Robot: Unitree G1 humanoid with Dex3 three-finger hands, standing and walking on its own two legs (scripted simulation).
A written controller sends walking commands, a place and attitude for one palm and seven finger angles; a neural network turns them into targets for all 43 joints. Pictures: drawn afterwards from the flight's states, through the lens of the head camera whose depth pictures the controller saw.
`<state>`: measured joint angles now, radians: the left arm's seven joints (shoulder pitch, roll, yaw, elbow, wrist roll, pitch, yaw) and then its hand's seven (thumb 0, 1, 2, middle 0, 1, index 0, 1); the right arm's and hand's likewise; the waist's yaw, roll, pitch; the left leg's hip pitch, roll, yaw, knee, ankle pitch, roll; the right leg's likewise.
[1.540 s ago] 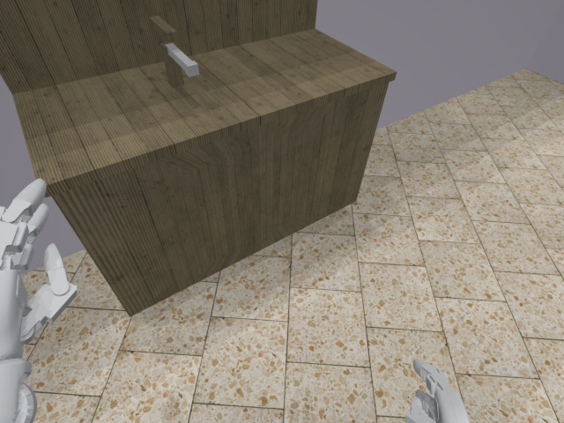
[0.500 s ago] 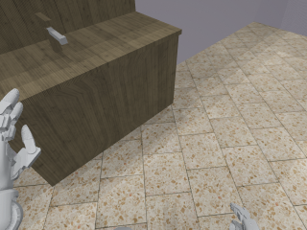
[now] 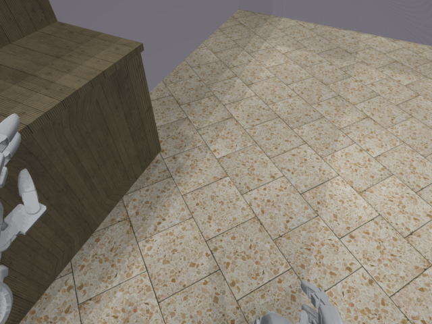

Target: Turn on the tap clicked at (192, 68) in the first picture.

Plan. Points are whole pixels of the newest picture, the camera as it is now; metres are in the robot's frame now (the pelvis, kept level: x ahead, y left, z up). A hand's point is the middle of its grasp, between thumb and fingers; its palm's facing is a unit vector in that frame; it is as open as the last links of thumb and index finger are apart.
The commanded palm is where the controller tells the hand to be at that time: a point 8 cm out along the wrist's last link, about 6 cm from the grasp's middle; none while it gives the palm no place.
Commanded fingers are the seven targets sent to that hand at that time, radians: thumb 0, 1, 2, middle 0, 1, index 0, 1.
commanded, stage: walk to a spot facing it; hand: left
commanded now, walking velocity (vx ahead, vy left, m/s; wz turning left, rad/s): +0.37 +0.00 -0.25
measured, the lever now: out of the picture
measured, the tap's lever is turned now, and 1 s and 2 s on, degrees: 0 0 0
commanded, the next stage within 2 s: turn to face it in 0.46 s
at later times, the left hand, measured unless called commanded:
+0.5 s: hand (114, 119) +0.39 +0.20 +0.18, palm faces +0.40 -0.86 -0.32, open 7.4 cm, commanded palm +0.33 +0.24 +0.18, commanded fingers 0.00 0.90 0.90 -0.20 -0.30 -0.20 -0.30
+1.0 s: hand (134, 103) +0.45 +0.19 +0.17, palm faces +0.45 -0.78 -0.43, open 7.4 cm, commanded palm +0.38 +0.23 +0.18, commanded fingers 0.00 0.90 0.90 -0.20 -0.30 -0.20 -0.30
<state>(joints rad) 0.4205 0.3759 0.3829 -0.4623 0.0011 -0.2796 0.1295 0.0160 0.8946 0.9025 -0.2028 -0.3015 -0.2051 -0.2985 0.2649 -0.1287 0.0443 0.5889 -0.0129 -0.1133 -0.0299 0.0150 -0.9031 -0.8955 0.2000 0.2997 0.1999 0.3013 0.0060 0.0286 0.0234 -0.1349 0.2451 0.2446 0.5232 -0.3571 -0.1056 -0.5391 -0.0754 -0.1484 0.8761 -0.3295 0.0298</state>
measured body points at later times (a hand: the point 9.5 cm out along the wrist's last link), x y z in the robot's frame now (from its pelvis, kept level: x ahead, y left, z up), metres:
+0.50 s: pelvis +0.15 -0.03 -0.01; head +0.15 -0.02 +0.44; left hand +0.37 +0.25 +0.20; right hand +0.29 -0.28 -0.08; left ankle +0.20 +0.10 -0.73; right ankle +0.10 -0.13 -0.68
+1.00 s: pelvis +0.24 -0.06 -0.02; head +0.30 -0.04 +0.43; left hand +0.42 +0.23 +0.20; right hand +0.43 -0.30 -0.10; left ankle +0.29 +0.04 -0.73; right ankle +0.20 -0.18 -0.70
